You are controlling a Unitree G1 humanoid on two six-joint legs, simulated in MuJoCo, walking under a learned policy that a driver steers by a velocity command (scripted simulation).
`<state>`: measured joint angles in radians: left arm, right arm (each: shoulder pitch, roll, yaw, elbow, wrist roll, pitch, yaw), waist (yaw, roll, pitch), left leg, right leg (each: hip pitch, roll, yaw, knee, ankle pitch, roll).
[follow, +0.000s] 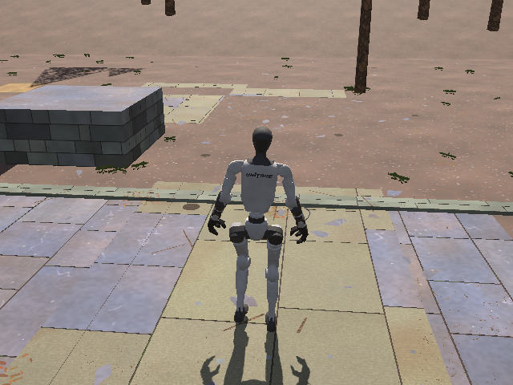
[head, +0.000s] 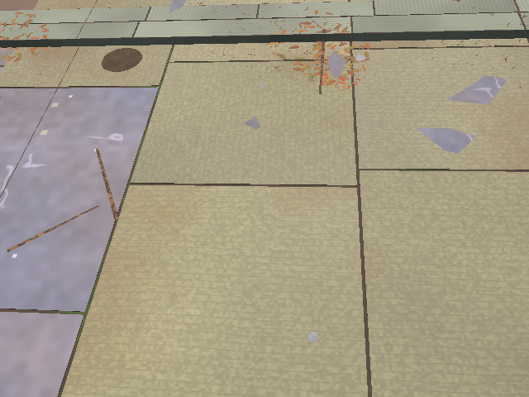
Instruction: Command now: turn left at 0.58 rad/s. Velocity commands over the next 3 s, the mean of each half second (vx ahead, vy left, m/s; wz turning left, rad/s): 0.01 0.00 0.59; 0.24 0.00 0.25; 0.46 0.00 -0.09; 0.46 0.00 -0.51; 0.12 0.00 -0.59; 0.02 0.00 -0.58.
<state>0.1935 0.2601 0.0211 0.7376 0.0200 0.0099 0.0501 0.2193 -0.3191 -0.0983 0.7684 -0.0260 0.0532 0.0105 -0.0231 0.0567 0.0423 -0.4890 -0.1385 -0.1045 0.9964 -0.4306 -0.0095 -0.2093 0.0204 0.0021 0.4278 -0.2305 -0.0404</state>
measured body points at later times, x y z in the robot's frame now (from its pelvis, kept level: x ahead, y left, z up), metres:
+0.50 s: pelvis -0.02 +0.03 +0.00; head +0.01 +0.07 +0.44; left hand +0.00 +0.33 -0.14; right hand +0.20 -0.19 -0.09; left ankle -0.04 +0.10 -0.74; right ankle +0.00 -0.11 -0.67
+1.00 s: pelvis +0.08 +0.03 +0.00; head +0.09 +0.01 +0.45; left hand +0.05 +0.31 -0.11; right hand +0.23 -0.20 -0.14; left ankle -0.01 +0.12 -0.70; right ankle +0.10 -0.05 -0.74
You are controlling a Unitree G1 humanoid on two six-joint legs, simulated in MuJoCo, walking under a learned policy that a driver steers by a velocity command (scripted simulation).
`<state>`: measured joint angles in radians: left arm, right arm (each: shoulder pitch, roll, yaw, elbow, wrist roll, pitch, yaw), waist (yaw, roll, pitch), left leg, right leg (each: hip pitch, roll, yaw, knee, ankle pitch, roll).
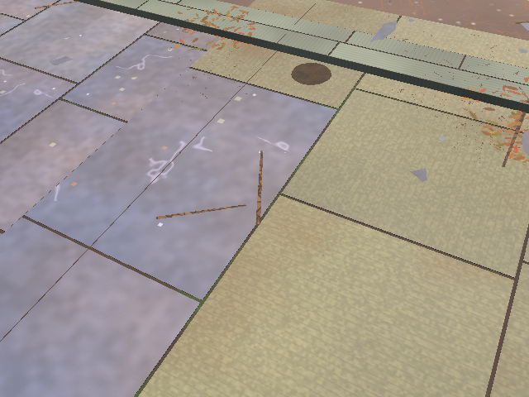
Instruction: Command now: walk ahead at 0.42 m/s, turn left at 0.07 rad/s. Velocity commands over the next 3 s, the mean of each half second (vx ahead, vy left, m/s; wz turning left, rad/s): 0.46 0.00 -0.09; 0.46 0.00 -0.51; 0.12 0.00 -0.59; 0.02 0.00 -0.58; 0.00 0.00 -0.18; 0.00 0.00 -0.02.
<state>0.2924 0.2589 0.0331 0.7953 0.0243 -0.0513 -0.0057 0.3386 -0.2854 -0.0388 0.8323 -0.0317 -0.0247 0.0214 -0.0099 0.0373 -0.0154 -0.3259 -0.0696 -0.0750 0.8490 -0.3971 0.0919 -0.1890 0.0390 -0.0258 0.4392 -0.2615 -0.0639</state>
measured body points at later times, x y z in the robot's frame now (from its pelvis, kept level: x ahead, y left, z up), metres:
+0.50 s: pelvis +0.25 +0.04 -0.01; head +0.29 +0.05 +0.44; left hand +0.27 +0.30 -0.15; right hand +0.38 -0.22 -0.12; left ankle +0.31 +0.11 -0.74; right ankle +0.12 -0.08 -0.65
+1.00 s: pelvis +0.51 -0.03 -0.02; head +0.55 -0.05 +0.42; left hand +0.76 +0.14 -0.14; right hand +0.43 -0.28 -0.17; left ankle +0.38 +0.12 -0.63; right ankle +0.57 -0.09 -0.74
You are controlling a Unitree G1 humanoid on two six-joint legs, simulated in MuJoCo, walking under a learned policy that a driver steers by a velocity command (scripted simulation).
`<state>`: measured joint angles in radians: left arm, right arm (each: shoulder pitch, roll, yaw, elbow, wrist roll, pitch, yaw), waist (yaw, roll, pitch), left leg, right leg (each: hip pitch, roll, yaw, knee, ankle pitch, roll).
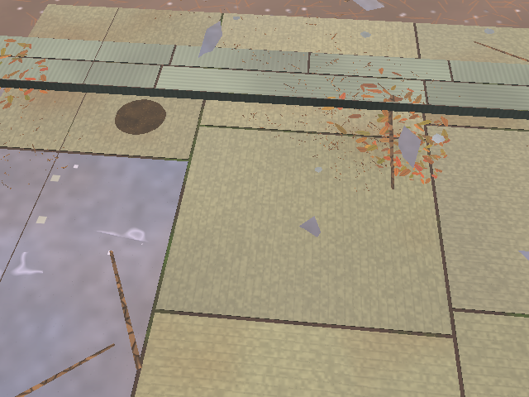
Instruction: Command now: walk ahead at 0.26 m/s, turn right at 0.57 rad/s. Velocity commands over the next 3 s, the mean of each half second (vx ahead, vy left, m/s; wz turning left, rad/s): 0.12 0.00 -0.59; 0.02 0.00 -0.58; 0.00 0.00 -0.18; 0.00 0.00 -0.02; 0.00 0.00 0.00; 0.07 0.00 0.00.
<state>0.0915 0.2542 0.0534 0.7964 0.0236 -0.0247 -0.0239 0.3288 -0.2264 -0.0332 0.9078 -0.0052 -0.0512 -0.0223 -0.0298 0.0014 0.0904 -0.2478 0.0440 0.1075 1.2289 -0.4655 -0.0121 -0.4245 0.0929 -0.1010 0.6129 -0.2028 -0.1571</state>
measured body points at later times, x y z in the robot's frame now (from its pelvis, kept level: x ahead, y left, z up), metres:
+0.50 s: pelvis +0.12 +0.04 +0.02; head +0.16 +0.04 +0.47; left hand +0.27 +0.31 -0.11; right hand +0.21 -0.26 -0.08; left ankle +0.19 +0.14 -0.71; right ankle +0.08 -0.04 -0.72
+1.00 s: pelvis +0.11 +0.04 +0.01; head +0.13 +0.01 +0.46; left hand +0.39 +0.17 -0.08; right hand +0.03 -0.25 -0.11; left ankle +0.19 +0.14 -0.71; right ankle +0.06 -0.03 -0.72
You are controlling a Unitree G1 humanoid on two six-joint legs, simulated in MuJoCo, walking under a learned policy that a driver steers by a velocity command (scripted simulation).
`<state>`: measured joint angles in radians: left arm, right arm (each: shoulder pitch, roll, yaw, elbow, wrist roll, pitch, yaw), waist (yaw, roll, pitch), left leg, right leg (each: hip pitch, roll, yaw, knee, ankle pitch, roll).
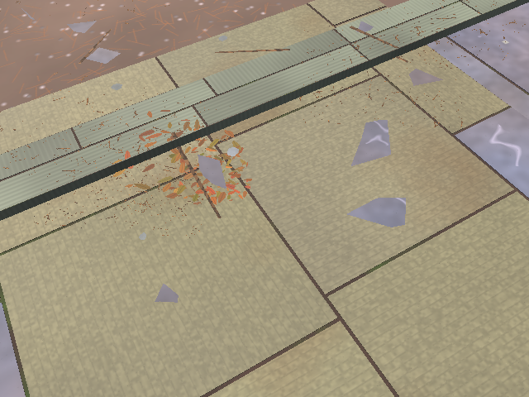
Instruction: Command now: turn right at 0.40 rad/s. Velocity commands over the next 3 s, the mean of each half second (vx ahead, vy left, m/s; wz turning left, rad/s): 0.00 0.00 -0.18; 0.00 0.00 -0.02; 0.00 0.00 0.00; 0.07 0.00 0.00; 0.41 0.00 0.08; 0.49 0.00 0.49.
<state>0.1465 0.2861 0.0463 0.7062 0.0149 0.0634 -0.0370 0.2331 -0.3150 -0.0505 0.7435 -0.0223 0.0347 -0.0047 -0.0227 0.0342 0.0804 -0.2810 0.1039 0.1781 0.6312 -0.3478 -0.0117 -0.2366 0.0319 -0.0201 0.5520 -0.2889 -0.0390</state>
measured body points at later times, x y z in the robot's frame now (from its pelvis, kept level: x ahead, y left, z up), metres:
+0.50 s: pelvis -0.01 -0.01 +0.01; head +0.00 +0.00 +0.46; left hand +0.10 +0.23 -0.12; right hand +0.04 -0.27 -0.12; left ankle -0.02 +0.11 -0.73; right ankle +0.00 -0.09 -0.73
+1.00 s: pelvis -0.01 +0.01 +0.02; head -0.01 +0.01 +0.47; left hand +0.01 +0.25 -0.14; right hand -0.01 -0.23 -0.14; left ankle -0.02 +0.11 -0.73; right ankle +0.00 -0.09 -0.73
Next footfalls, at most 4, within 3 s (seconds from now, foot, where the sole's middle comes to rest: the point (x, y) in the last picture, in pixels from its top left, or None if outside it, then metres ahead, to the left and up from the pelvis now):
0.42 left None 0.02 0.10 -0.77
2.14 right None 0.12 -0.11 -0.77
2.62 left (284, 396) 0.46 0.01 -0.77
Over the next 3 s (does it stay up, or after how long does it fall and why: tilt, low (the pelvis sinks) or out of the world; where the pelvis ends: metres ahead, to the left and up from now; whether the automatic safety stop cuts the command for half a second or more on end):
stays up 0.51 -0.02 0.01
